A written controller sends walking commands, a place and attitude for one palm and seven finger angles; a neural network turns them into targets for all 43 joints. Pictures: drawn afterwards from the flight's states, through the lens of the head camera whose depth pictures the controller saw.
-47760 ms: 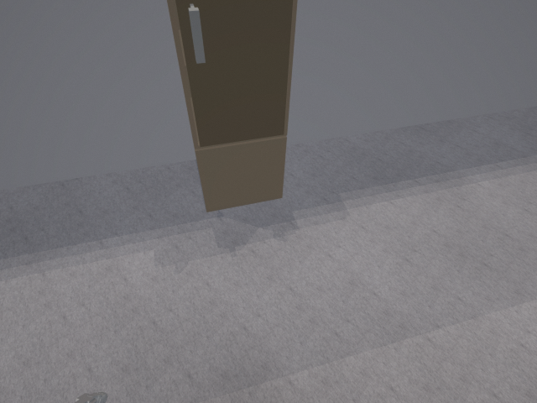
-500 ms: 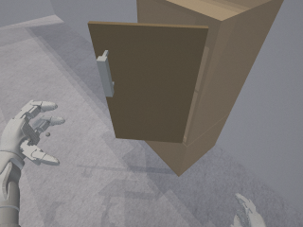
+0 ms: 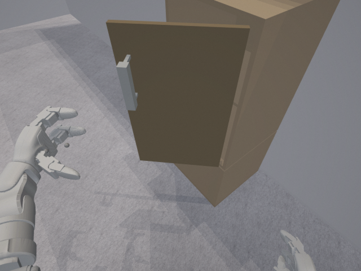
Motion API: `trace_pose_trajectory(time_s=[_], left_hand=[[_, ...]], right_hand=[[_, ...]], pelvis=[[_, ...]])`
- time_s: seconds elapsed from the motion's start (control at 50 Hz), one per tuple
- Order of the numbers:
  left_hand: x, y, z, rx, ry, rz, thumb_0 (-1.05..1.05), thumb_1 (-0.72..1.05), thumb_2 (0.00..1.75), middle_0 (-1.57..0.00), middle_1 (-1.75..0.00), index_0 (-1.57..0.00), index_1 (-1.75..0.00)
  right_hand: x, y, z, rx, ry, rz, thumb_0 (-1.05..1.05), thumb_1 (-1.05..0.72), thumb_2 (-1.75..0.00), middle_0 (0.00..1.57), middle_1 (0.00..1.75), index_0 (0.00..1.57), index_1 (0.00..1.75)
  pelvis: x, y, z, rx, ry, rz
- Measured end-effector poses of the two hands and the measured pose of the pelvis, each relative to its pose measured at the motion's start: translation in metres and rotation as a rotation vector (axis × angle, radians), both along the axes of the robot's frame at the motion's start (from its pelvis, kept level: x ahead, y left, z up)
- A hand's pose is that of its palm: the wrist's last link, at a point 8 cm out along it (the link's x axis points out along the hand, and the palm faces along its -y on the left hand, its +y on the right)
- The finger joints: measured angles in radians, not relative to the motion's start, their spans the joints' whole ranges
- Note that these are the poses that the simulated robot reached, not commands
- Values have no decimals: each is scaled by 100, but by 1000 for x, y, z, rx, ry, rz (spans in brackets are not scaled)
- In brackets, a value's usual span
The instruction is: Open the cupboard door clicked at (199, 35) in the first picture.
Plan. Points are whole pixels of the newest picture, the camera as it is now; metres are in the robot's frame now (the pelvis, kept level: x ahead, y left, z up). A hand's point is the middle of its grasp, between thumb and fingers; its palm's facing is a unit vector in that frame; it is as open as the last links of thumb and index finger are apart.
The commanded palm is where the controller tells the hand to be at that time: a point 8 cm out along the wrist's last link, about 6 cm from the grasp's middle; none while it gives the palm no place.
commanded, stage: move the hooked fingers beside the handle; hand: left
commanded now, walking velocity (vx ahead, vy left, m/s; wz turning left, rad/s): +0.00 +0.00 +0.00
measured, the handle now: (130, 83) +0.58 +0.20 +0.10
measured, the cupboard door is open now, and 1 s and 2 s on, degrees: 45 45 45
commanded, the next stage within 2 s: none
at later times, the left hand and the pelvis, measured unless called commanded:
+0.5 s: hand (85, 119) +0.41 +0.26 +0.12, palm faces -0.02 -1.00 +0.00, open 14.0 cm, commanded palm +0.38 +0.31 +0.12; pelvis +0.01 +0.01 +0.00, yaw -2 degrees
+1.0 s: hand (96, 101) +0.48 +0.26 +0.12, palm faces -0.03 -1.00 +0.02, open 14.0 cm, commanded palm +0.47 +0.31 +0.11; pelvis +0.01 +0.02 -0.01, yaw -2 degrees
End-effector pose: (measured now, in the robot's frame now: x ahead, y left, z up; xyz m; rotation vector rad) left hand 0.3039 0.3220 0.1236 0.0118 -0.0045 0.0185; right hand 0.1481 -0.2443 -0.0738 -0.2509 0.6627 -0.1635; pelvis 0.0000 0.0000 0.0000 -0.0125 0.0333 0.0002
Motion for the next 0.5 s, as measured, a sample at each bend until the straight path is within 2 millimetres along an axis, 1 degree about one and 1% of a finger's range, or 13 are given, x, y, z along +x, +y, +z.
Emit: trace_pose_trajectory(time_s=[0.1, 0.18, 0.36, 0.42, 0.5], left_hand=[[27, -9, 1, -6, 1, -29, -1, -50, 29, -30, -121, -30, -120], [43, -10, -1, -10, 14, -27, -1, -50, 29, -31, -121, -31, -120], [64, -6, -3, -7, 8, -25, -1, -50, 30, -30, -120, -30, -120], [71, -7, -4, -12, 7, -33, -1, -50, 30, -30, -120, -30, -120], [82, -9, -4, -16, 6, -39, -1, -50, 29, -30, -120, -30, -120]], right_hand=[[-14, -4, -4, -5, 42, -26, 2, -90, -90, 20, 30, 20, 30], [-29, -8, -8, -5, 84, -58, 2, -90, -90, 20, 30, 20, 30], [-61, -14, -18, -15, 209, -113, 2, -90, -90, 20, 30, 20, 29], [-67, -14, -20, -19, 243, -121, 2, -90, -90, 20, 30, 20, 29], [-70, -12, -22, -20, 265, -128, 2, -90, -90, 20, 30, 20, 29]], pelvis=[[0, 1, -1, 1, 18, -7], [2, 3, -1, 3, 33, -19], [7, 8, -2, 0, 59, -28], [8, 9, -2, -1, 68, -28], [9, 12, -3, -3, 78, -29]])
